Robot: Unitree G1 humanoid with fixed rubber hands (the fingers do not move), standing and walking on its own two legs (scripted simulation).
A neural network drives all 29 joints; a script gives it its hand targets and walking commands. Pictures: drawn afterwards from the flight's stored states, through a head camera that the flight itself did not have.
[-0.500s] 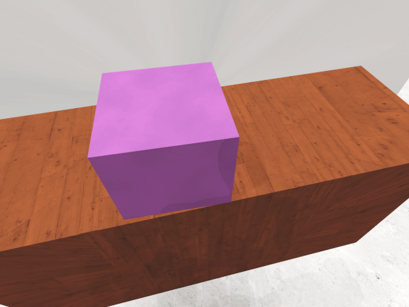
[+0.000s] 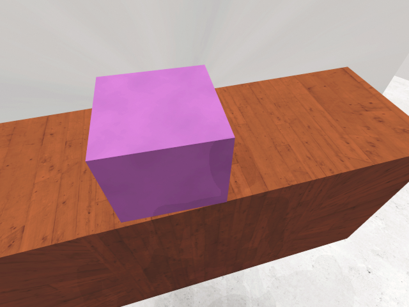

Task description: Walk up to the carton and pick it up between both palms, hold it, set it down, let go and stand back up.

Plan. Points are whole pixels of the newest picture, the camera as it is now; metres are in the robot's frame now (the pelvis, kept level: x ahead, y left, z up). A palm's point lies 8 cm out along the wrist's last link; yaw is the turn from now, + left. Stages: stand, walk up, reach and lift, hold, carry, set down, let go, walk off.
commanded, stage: walk up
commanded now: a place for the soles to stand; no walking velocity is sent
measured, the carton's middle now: (163, 141) +0.47 +0.09 +0.04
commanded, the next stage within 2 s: reach and lift in 0.02 s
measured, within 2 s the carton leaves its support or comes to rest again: neither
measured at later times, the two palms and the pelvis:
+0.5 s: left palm out of the picture +0.09 +0.24 -0.08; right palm (320, 301) +0.15 -0.23 -0.09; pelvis -0.04 -0.03 -0.01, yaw +10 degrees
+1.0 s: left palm out of the picture +0.10 +0.25 -0.04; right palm (317, 297) +0.15 -0.21 -0.06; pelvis -0.02 -0.02 +0.01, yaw +11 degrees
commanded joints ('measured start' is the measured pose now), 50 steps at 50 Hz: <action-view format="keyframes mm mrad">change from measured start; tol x16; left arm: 1 47 115 19 -62 10 -28 6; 2 -677 246 13 -314 -32 140 -20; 11 -291 264 203 -633 146 671 -145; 30 -373 260 64 -935 23 445 -68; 50 -197 208 32 -719 -24 247 -60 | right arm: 1 13 -184 -47 -42 -7 -11 -15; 2 -670 -148 -100 -260 -25 -100 34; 12 -122 -182 -85 -369 160 75 5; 34 -37 26 -111 -866 18 89 -14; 50 56 37 -111 -806 26 42 -9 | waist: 1 29 -3 40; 11 -36 -52 -428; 23 -51 -18 60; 34 -9 154 -142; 50 -26 15 85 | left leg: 1 79 167 -146 -170 118 106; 2 -356 3 -124 50 57 3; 7 -93 -21 -119 177 -23 -46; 12 12 6 -133 199 292 -64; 17 99 -6 -160 69 90 -52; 21 -23 7 -152 -27 -175 -2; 29 8 4 -146 31 -113 -24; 39 -470 42 -120 -285 -271 85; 46 61 -40 -143 -211 17 -3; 50 68 -38 -141 -258 63 -20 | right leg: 1 -114 -72 -29 -97 252 -61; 4 -143 -97 -235 -28 -101 -51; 12 95 -81 -232 56 735 19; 20 -163 -73 -241 -215 -105 -48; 26 -209 -146 -157 -307 -276 -40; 39 502 23 -254 -74 120 13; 45 46 -64 -250 -348 -14 -12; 50 54 -47 -275 -385 57 -15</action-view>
